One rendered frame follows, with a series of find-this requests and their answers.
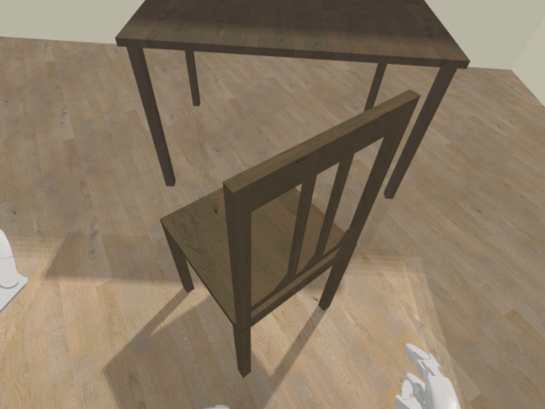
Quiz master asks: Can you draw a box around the chair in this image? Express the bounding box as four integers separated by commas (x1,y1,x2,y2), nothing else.
160,89,421,377

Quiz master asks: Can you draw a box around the table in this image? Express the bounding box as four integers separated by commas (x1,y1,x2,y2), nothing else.
115,0,470,199

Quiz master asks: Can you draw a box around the left robot hand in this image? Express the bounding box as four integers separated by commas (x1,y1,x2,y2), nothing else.
0,229,28,313

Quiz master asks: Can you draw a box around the right robot hand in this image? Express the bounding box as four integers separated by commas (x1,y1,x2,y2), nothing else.
396,343,461,409

